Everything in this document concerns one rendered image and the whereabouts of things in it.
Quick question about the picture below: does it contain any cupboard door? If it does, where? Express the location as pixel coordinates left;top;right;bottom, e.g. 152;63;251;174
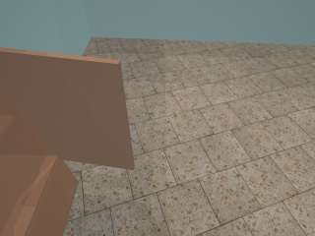
0;47;135;170

